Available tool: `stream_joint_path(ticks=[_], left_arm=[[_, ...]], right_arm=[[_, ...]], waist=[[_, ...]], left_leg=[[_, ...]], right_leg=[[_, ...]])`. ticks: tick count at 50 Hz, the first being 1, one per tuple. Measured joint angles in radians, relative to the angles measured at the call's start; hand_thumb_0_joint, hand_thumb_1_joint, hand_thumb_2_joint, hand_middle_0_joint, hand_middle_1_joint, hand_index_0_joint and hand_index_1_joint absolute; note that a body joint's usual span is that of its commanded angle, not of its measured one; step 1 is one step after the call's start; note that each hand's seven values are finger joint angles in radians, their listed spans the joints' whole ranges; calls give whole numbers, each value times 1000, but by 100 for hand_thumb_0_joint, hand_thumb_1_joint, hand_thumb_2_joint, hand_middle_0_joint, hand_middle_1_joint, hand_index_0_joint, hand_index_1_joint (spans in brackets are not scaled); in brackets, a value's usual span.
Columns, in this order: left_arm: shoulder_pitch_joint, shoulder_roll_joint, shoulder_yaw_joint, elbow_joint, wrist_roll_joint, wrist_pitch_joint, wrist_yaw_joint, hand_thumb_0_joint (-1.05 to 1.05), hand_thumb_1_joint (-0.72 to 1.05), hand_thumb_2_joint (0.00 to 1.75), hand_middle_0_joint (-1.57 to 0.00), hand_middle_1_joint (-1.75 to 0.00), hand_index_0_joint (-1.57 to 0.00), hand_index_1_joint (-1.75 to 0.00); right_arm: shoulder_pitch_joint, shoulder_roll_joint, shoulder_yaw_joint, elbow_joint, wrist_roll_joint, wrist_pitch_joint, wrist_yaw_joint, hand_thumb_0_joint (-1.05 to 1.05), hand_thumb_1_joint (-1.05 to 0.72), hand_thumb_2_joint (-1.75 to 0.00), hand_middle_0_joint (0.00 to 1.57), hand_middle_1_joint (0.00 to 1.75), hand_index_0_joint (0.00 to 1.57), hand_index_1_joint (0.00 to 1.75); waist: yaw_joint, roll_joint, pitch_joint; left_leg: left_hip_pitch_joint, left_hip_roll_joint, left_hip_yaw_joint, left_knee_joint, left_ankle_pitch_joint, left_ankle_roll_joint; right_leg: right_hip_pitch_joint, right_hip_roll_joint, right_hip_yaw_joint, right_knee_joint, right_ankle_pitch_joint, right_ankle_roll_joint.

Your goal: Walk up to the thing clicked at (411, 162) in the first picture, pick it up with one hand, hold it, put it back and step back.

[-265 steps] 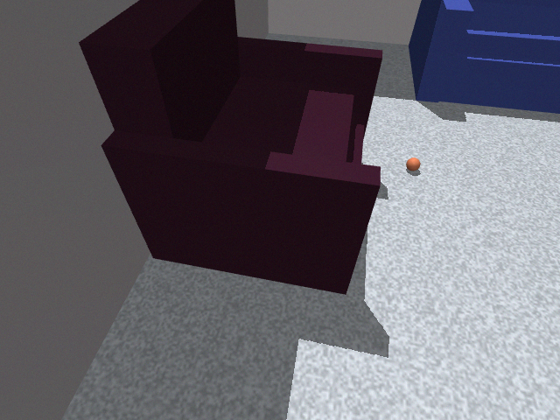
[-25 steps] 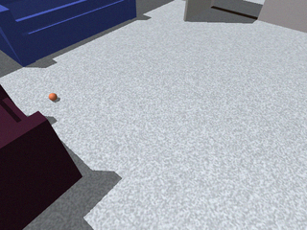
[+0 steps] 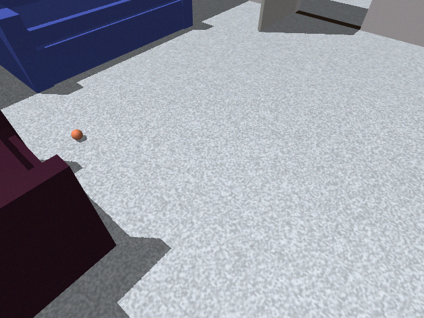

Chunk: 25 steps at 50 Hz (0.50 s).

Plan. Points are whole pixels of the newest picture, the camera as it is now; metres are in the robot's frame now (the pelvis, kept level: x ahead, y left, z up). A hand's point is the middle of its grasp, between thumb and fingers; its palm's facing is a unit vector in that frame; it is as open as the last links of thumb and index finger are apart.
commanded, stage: stand
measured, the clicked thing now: (77, 134) +1.41 +0.89 -0.75
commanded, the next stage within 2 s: walk up in 0.58 s
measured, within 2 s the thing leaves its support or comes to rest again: neither
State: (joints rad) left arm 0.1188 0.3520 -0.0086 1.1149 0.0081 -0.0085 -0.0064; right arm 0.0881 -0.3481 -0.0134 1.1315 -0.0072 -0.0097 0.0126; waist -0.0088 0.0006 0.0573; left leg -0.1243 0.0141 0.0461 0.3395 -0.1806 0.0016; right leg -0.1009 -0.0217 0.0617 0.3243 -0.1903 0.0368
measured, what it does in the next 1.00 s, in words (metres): lifts its left foot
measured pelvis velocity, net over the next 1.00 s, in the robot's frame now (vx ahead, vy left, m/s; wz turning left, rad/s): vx -0.01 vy -0.03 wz -0.25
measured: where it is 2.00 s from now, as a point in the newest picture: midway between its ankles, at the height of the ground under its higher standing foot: outside the picture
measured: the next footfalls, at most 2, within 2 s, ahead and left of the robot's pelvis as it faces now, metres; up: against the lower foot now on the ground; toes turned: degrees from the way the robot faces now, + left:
left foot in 1.22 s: +0.09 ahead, +0.10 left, +0.00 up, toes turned -25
right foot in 1.52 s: -0.03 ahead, -0.13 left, +0.00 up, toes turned -22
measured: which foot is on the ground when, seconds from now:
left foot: down 0.00-0.88, up 0.90-1.00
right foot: down 0.00-1.00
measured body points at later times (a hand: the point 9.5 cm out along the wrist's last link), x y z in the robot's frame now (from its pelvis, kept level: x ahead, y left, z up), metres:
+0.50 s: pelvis +0.00 +0.00 +0.00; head +0.01 +0.00 +0.45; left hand +0.07 +0.30 -0.13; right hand +0.07 -0.30 -0.13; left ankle +0.00 +0.12 -0.75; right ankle -0.01 -0.15 -0.75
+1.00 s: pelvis -0.01 -0.03 -0.02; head +0.03 -0.06 +0.42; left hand +0.10 +0.28 -0.13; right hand +0.03 -0.37 -0.15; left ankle -0.01 +0.11 -0.69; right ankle +0.00 -0.13 -0.75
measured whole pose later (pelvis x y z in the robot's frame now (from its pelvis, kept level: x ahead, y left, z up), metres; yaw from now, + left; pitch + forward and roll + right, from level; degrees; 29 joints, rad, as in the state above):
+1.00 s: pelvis -0.01 -0.03 -0.02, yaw -14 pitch -3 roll +0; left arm 0.27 0.38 0.05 0.90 0.03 -0.01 -0.01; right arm 0.09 -0.42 -0.08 0.88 0.00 0.07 0.02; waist 0.02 0.06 0.16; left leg -0.40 0.04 0.00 1.07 -0.54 0.00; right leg -0.30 0.06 0.04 0.63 -0.28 -0.04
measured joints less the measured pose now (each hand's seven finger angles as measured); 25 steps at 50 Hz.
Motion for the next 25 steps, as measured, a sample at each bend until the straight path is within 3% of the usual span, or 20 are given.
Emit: stream_joint_path(ticks=[25], left_arm=[[7, -1, 2, -4, 1, 2, -1, 0, 91, 90, -20, -30, -20, -30]], right_arm=[[16, -3, 1, -4, 0, 0, -2, 1, -91, -90, 20, 30, 21, 30]], waist=[[0, -1, -2]], left_leg=[[6, 1, -3, -3, 3, -2]], right_leg=[[5, 1, -3, 1, 0, -2]])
